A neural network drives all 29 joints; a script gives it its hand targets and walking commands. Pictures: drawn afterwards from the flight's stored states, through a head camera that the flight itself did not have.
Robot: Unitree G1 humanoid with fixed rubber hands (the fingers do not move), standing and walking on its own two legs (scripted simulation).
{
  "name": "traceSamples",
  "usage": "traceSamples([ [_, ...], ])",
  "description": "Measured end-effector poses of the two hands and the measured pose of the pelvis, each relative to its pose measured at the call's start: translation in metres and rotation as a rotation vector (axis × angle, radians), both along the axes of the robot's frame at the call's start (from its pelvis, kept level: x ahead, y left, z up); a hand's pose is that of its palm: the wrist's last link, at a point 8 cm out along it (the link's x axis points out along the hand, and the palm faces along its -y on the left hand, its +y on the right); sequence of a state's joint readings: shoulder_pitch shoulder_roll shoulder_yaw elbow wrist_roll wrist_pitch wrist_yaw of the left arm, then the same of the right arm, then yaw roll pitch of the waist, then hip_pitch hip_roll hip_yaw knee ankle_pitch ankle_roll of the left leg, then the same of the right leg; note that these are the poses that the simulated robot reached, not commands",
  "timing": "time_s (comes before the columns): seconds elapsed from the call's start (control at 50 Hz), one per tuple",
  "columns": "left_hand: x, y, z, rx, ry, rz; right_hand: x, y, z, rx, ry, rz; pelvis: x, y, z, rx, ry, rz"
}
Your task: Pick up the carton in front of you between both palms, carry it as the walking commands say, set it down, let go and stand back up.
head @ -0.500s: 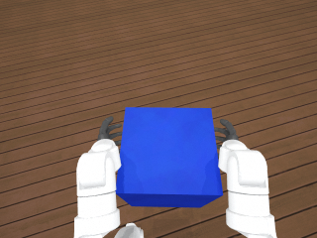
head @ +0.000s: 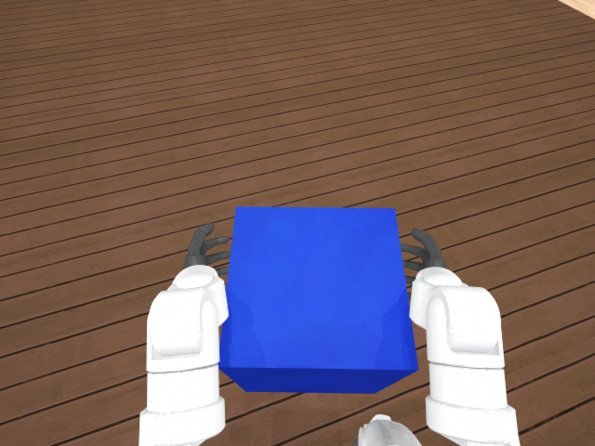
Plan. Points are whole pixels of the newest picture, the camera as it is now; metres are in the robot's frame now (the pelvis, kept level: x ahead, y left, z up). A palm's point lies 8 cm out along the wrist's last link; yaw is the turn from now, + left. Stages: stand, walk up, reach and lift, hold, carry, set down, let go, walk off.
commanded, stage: carry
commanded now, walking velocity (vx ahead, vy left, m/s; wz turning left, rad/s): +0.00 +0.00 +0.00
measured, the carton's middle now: (312, 310) +0.31 +0.00 -0.03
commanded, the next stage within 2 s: none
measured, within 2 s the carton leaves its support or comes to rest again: neither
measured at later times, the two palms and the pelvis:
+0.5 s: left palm (232, 143) +0.54 +0.12 +0.09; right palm (406, 147) +0.54 -0.16 +0.08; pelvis +0.24 -0.02 -0.01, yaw +2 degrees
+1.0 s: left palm (227, 151) +0.58 +0.14 +0.04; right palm (385, 154) +0.58 -0.14 +0.03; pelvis +0.29 -0.01 -0.02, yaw +2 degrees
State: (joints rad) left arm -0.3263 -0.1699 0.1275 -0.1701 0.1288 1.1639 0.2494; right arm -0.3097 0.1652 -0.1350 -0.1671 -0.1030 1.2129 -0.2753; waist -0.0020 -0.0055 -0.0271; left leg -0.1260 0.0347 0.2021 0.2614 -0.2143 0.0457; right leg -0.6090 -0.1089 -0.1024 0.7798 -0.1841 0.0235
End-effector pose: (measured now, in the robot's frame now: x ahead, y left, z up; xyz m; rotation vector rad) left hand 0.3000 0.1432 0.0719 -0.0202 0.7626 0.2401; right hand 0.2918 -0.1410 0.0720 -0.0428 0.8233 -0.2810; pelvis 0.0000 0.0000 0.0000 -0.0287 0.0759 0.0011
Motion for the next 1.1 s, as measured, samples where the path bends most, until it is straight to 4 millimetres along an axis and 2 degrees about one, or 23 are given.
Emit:
traceSamples([
  [0.1,0.072,-0.01,0.013,0.009,-0.074,0.029,0.079,-0.01,0.009,0.014,-0.074,0.025,0.074,-0.015,-0.01,0.012,-0.011,0.006],
  [0.16,0.116,-0.021,0.012,0.025,-0.102,0.043,0.127,-0.021,0.001,0.032,-0.103,0.039,0.121,-0.028,-0.026,0.026,-0.028,0.027],
  [0.2,0.141,-0.027,0.008,0.047,-0.08,0.039,0.151,-0.027,-0.008,0.056,-0.082,0.032,0.141,-0.032,-0.026,0.011,-0.026,0.033],
  [0.28,0.172,-0.031,-0.001,0.05,0.008,0.041,0.179,-0.031,-0.021,0.077,0.006,0.014,0.17,-0.036,-0.015,0.033,-0.017,0.05],
  [0.34,0.191,-0.03,-0.003,0.041,0.027,0.043,0.197,-0.029,-0.02,0.069,0.024,0.015,0.188,-0.036,-0.009,0.042,-0.015,0.048],
  [0.5,0.242,-0.018,0.014,0.021,-0.058,0.022,0.247,-0.018,0.006,0.029,-0.061,0.015,0.243,-0.023,-0.012,0.023,-0.031,0.03],
  [0.56,0.257,-0.013,0.014,0.018,-0.054,0.028,0.265,-0.013,0.009,0.019,-0.056,0.028,0.263,-0.019,-0.013,0.025,-0.023,0.027],
  [0.66,0.272,-0.004,0.004,0.024,-0.02,0.033,0.283,-0.004,-0.001,0.005,-0.022,0.052,0.285,-0.014,-0.015,0.025,-0.018,0.029],
  [0.76,0.28,0.0,-0.011,0.038,0.005,0.028,0.291,0.0,-0.019,-0.001,0.002,0.068,0.294,-0.01,-0.016,0.026,-0.017,0.031],
  [0.94,0.283,0.0,-0.03,0.066,-0.019,-0.008,0.291,0.0,-0.039,-0.019,-0.022,0.078,0.293,-0.007,-0.02,0.026,-0.014,0.032],
  [1.1,0.268,0.003,-0.043,0.061,-0.056,-0.069,0.277,-0.004,-0.051,-0.002,-0.061,0.131,0.284,-0.008,-0.02,0.026,-0.029,0.03],
])
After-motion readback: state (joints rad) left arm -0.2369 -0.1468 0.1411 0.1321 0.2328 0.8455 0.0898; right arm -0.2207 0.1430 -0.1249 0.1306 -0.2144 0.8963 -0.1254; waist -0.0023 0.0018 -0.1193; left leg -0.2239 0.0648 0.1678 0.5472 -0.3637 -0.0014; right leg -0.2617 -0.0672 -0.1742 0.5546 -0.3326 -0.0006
